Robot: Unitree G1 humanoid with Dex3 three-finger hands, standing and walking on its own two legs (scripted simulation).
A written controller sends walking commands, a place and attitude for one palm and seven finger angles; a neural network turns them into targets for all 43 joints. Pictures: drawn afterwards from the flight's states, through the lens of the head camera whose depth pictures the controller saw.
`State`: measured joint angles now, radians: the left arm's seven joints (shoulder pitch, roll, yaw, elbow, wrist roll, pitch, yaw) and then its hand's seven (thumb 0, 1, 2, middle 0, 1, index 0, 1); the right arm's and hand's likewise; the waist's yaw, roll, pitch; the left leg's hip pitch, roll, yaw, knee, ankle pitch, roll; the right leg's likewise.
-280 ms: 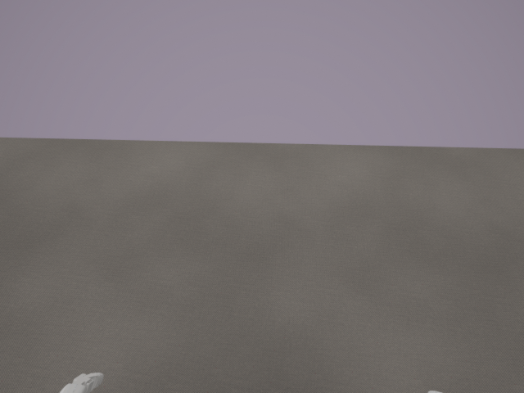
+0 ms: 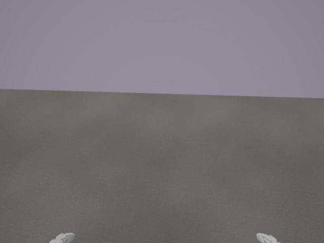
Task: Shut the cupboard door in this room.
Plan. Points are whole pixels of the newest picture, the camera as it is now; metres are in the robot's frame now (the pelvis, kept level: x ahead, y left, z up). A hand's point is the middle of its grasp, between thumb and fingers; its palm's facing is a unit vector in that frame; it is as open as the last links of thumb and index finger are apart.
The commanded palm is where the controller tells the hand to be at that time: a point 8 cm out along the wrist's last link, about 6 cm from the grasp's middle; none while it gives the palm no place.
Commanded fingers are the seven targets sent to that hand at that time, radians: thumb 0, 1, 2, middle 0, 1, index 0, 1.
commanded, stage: stand and wait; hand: left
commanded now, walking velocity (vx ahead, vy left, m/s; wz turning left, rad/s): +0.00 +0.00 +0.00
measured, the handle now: out of the picture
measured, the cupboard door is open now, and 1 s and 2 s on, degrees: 83 83 83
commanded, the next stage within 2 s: turn or walk to find it in 0.62 s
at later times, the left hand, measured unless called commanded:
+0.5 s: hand out of the picture +0.05 +0.24 -0.15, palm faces -0.03 -0.94 -0.34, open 7.4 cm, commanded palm none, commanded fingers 0.00 0.90 0.90 -0.20 -0.30 -0.20 -0.30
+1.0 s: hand out of the picture +0.00 +0.21 -0.18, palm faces +0.07 -0.97 -0.25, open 7.4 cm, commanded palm none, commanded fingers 0.00 0.90 0.90 -0.20 -0.30 -0.20 -0.30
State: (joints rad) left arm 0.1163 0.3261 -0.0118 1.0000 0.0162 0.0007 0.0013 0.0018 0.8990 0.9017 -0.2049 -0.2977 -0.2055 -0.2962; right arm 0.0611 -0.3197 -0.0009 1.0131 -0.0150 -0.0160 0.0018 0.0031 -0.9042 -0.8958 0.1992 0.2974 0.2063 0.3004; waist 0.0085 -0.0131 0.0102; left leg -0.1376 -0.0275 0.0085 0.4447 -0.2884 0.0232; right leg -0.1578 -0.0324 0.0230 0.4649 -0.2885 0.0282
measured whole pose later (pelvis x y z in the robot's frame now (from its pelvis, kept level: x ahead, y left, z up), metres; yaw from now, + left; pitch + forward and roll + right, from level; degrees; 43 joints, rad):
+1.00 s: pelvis -0.05 +0.00 -0.01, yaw +5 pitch -1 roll +0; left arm 0.19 0.25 0.00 0.98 0.02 0.04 0.02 0.00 0.90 0.90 -0.20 -0.30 -0.20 -0.30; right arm 0.20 -0.24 -0.02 1.02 -0.01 0.04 0.02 0.00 -0.91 -0.90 0.20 0.30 0.20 0.30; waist -0.01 -0.02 0.04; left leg -0.32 -0.06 -0.07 0.62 -0.29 0.02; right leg -0.29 -0.06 -0.06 0.60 -0.30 0.03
